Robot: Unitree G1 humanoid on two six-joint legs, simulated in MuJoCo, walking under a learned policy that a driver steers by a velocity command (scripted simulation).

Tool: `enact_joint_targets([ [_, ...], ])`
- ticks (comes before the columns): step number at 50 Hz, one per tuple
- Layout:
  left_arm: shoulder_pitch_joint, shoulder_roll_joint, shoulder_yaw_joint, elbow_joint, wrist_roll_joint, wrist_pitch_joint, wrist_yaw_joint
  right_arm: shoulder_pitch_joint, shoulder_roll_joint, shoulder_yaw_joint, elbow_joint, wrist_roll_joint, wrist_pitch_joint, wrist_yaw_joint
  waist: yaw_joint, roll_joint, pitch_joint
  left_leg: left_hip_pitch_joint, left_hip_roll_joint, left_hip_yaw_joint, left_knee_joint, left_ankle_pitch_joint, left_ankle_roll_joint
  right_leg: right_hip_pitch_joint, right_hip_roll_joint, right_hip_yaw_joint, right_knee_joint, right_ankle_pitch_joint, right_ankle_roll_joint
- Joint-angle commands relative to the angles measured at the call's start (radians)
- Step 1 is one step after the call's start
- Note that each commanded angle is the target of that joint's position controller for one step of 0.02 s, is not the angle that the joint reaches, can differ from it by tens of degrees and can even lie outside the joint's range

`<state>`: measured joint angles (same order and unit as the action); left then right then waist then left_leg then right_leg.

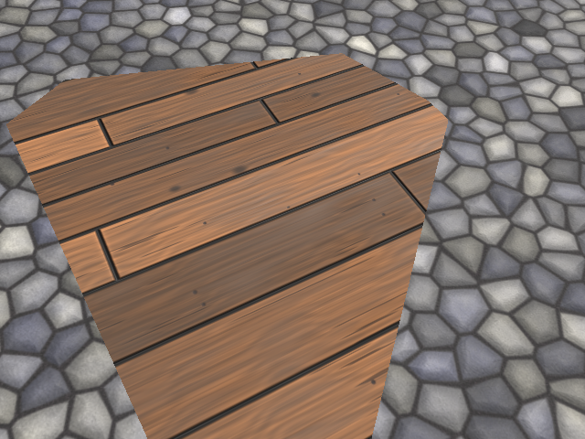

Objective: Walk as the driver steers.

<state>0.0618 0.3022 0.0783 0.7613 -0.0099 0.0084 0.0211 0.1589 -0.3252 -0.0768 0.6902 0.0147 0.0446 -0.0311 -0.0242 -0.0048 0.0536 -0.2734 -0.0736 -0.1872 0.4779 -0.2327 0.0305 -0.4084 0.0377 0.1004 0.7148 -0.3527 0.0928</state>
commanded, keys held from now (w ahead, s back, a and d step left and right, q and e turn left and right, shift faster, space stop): q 0.16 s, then no key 0.14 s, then e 0.38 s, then w+e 0.32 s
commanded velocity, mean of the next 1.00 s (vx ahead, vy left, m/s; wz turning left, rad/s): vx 0.08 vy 0.00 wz -0.06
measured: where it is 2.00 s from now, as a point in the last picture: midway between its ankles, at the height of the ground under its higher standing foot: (367, 373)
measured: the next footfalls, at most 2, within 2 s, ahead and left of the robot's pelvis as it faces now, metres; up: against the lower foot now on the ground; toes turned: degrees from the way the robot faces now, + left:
right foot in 0.08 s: +0.06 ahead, -0.14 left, +0.00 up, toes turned +9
left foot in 0.44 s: +0.01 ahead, +0.13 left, +0.00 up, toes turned +6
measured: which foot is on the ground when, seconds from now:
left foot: down 0.00-0.08, up 0.10-0.42, down 0.44-0.80, up 0.82-1.00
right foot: up 0.00-0.06, down 0.08-0.46, up 0.48-0.78, down 0.80-1.00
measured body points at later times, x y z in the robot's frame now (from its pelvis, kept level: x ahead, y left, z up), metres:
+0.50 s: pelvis +0.00 +0.00 +0.00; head +0.03 +0.01 +0.44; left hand +0.06 +0.28 -0.13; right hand +0.19 -0.25 -0.11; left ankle -0.03 +0.12 -0.74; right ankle +0.02 -0.14 -0.74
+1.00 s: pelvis +0.05 -0.06 +0.01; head +0.07 -0.10 +0.45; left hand +0.12 +0.21 -0.10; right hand +0.18 -0.36 -0.10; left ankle +0.12 +0.11 -0.67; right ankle -0.02 -0.12 -0.74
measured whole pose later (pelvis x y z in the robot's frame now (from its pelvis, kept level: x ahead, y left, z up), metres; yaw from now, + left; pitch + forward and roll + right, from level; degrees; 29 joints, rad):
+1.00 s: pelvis +0.05 -0.06 +0.01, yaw -9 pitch +1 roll +3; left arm 0.39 0.26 0.04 0.79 -0.01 -0.05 0.00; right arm 0.12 -0.32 -0.09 0.75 0.00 -0.07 0.00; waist 0.04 0.03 0.02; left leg -0.55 0.04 -0.03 0.96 -0.21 -0.01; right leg -0.10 0.04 0.05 0.36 -0.27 -0.08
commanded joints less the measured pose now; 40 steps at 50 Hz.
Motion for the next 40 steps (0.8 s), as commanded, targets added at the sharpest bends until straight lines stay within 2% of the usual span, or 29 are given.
enact_joint_targets([
  [1,0.005,0.098,0.027,-0.064,-0.003,-0.028,-0.009,-0.034,-0.173,-0.045,-0.071,0.004,-0.004,-0.002,0.009,0.184,-0.143,0.141,0.232,-0.287,-0.048,0.438,0.170,0.043,0.016,-0.009,-0.118,0.017,-0.017],
  [3,0.071,0.103,0.035,-0.042,-0.002,-0.039,-0.016,-0.070,-0.159,-0.039,-0.082,0.015,0.002,-0.008,0.053,0.175,-0.141,0.096,0.180,-0.292,-0.005,0.326,0.117,0.175,0.007,-0.030,-0.342,0.199,-0.044],
  [4,0.096,0.146,0.047,-0.037,0.008,-0.040,-0.012,-0.044,-0.126,-0.030,-0.085,0.009,0.001,-0.010,0.044,0.112,-0.159,0.014,0.132,-0.254,0.066,0.152,0.069,0.291,-0.099,0.044,-0.378,0.294,-0.083],
  [5,0.077,0.213,0.055,-0.054,0.024,-0.031,-0.002,0.038,-0.065,-0.013,-0.079,-0.013,-0.003,-0.005,-0.019,-0.150,-0.174,-0.127,-0.012,-0.089,0.286,-0.256,0.007,0.389,-0.315,0.250,-0.377,0.546,-0.182],
  [6,0.083,0.215,0.054,-0.053,0.055,-0.031,-0.009,0.038,-0.130,-0.034,-0.094,-0.004,-0.012,-0.005,-0.004,-0.263,-0.142,-0.269,-0.058,-0.006,0.487,-0.466,-0.040,0.332,-0.447,0.434,-0.406,0.613,-0.347],
  [7,0.048,0.166,0.039,-0.071,0.048,-0.036,-0.009,0.057,-0.203,-0.058,-0.070,-0.003,-0.013,-0.007,-0.009,-0.163,-0.116,-0.281,0.009,-0.008,0.639,-0.406,-0.066,0.299,-0.437,0.373,-0.409,0.552,-0.369],
  [8,0.008,0.124,0.029,-0.075,0.035,-0.035,-0.005,0.055,-0.211,-0.068,-0.054,0.002,-0.006,-0.006,-0.018,-0.125,-0.094,-0.288,0.025,0.008,0.689,-0.334,-0.080,0.279,-0.367,0.267,-0.399,0.481,-0.326],
  [9,-0.008,0.105,0.021,-0.080,0.022,-0.033,-0.001,0.059,-0.181,-0.064,-0.037,0.002,0.006,-0.011,-0.015,-0.109,-0.080,-0.287,0.029,0.018,0.716,-0.287,-0.098,0.271,-0.310,0.195,-0.396,0.419,-0.295],
  [10,-0.007,0.103,0.017,-0.073,0.012,-0.030,0.003,0.051,-0.154,-0.056,-0.040,-0.001,0.011,-0.011,-0.003,-0.115,-0.066,-0.299,0.029,0.023,0.737,-0.248,-0.113,0.270,-0.293,0.164,-0.398,0.428,-0.296],
  [13,0.051,0.113,0.014,-0.049,0.018,-0.020,0.013,0.002,-0.094,-0.033,-0.067,0.007,0.005,-0.007,0.033,-0.148,-0.076,-0.284,0.029,0.075,0.617,-0.212,-0.130,0.322,-0.261,0.089,-0.402,0.481,-0.315],
  [15,0.067,0.126,0.016,-0.040,0.016,-0.017,0.013,-0.019,-0.076,-0.021,-0.077,-0.001,0.001,-0.005,0.049,-0.157,-0.103,-0.240,0.054,0.091,0.489,-0.221,-0.134,0.366,-0.277,0.080,-0.389,0.511,-0.325],
  [17,0.047,0.121,0.009,-0.031,0.012,-0.015,0.002,-0.020,-0.033,0.000,-0.073,-0.015,-0.002,-0.001,0.045,-0.167,-0.122,-0.091,0.085,0.125,0.299,-0.228,-0.125,0.311,-0.262,0.057,-0.380,0.526,-0.316],
  [19,0.063,0.118,0.001,-0.010,0.003,-0.015,-0.013,0.011,-0.032,0.002,-0.042,-0.016,-0.004,0.001,0.042,-0.177,-0.113,0.032,0.069,0.166,0.102,-0.139,-0.119,0.266,-0.241,0.064,-0.366,0.513,-0.303],
  [20,0.058,0.123,-0.001,-0.001,-0.007,-0.015,-0.019,0.048,-0.038,-0.002,-0.020,-0.017,-0.005,0.003,0.018,-0.165,-0.098,0.110,0.053,0.187,-0.048,-0.013,-0.104,0.232,-0.228,0.066,-0.348,0.502,-0.288],
  [21,0.084,0.123,-0.004,0.013,-0.017,-0.020,-0.023,0.066,-0.062,-0.009,-0.008,-0.020,-0.006,0.003,0.007,-0.145,-0.085,0.195,0.050,0.184,-0.180,0.105,-0.078,0.192,-0.214,0.074,-0.338,0.474,-0.254],
  [22,0.117,0.116,-0.011,0.019,-0.007,-0.032,-0.030,0.079,-0.118,-0.019,-0.013,-0.023,-0.006,-0.005,0.017,-0.092,-0.115,0.314,0.129,0.102,-0.162,0.231,-0.046,0.122,-0.196,0.080,-0.324,0.394,-0.191],
  [23,0.125,0.084,-0.023,0.005,0.024,-0.045,-0.041,0.101,-0.195,-0.033,-0.025,-0.033,0.001,-0.018,0.040,0.080,-0.164,0.393,0.282,-0.013,-0.082,0.504,0.015,0.050,-0.122,0.017,-0.219,0.179,-0.129],
  [24,0.110,0.064,-0.026,-0.004,0.003,-0.043,-0.035,0.055,-0.177,-0.031,-0.009,-0.039,0.001,-0.009,0.053,0.218,-0.155,0.221,0.336,-0.032,-0.102,0.346,0.117,0.087,-0.066,-0.071,-0.209,-0.011,-0.084],
  [25,0.078,0.110,-0.017,0.002,0.001,-0.034,-0.027,-0.009,-0.126,-0.021,-0.033,-0.038,-0.009,0.000,0.040,0.172,-0.100,0.170,0.307,-0.020,-0.133,0.222,0.129,0.101,-0.063,-0.085,-0.161,0.011,-0.060],
  [26,0.049,0.126,-0.007,-0.007,-0.003,-0.027,-0.021,-0.004,-0.130,-0.026,-0.026,-0.038,-0.015,-0.002,0.023,0.185,-0.071,0.174,0.289,-0.012,-0.140,0.167,0.112,0.046,-0.044,-0.100,-0.115,0.045,-0.061],
  [27,0.055,0.121,-0.004,-0.004,-0.008,-0.015,-0.013,0.005,-0.141,-0.030,-0.023,-0.036,-0.020,-0.006,0.018,0.204,-0.055,0.170,0.299,-0.013,-0.141,0.189,0.113,0.020,-0.042,-0.102,-0.069,0.029,-0.062],
  [29,0.080,0.117,0.006,-0.010,-0.010,0.005,-0.012,0.011,-0.131,-0.029,-0.024,-0.034,-0.035,-0.015,0.007,0.233,-0.048,0.169,0.388,-0.054,-0.133,0.377,0.172,-0.045,-0.055,-0.087,0.140,-0.185,-0.063],
  [30,0.088,0.114,0.011,-0.014,-0.017,0.013,-0.015,0.017,-0.126,-0.029,-0.022,-0.033,-0.038,-0.019,0.005,0.209,-0.047,0.181,0.422,-0.060,-0.131,0.457,0.202,-0.089,-0.067,-0.075,0.239,-0.257,-0.061],
  [32,0.096,0.095,0.012,-0.020,-0.019,0.026,-0.019,-0.021,-0.123,-0.031,-0.021,-0.021,-0.042,-0.021,0.021,0.154,-0.046,0.188,0.415,-0.004,-0.124,0.482,0.197,-0.107,-0.093,-0.074,0.246,-0.228,-0.051],
  [34,0.092,0.081,0.007,-0.029,-0.016,0.034,-0.028,-0.064,-0.132,-0.037,-0.024,-0.016,-0.036,-0.018,0.022,0.147,-0.063,0.168,0.389,0.063,-0.113,0.488,0.177,-0.040,-0.096,-0.107,0.164,-0.152,-0.043],
  [36,0.091,0.085,0.007,-0.043,-0.021,0.039,-0.043,-0.052,-0.151,-0.044,-0.014,-0.008,-0.032,-0.011,0.012,0.153,-0.095,0.148,0.385,0.092,-0.141,0.262,0.163,0.040,-0.085,-0.151,0.068,-0.084,-0.061],
  [38,0.143,0.090,0.013,-0.033,-0.024,0.040,-0.056,-0.065,-0.155,-0.045,-0.004,0.012,-0.038,0.001,0.047,0.142,-0.089,0.068,0.360,0.127,-0.132,-0.058,0.128,0.167,-0.054,-0.200,-0.086,0.010,-0.104],
  [39,0.218,0.095,0.021,-0.001,-0.023,0.037,-0.056,-0.069,-0.134,-0.040,0.002,0.014,-0.042,0.006,0.078,0.120,-0.090,-0.010,0.328,0.166,-0.073,-0.192,0.099,0.282,-0.016,-0.227,-0.159,0.042,-0.128],
  [40,0.310,0.125,0.037,0.037,-0.027,0.032,-0.048,-0.056,-0.079,-0.025,0.009,0.001,-0.047,0.013,0.101,0.020,-0.088,-0.127,0.275,0.241,0.095,-0.290,0.050,0.415,-0.019,-0.169,-0.222,0.005,-0.166],
])
Keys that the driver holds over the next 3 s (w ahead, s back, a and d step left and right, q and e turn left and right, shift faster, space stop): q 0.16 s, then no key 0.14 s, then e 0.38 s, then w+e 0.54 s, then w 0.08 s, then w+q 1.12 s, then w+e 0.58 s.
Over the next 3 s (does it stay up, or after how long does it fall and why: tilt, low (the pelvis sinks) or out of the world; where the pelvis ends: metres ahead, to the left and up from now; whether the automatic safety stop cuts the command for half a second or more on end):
stays up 1.15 -0.15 0.00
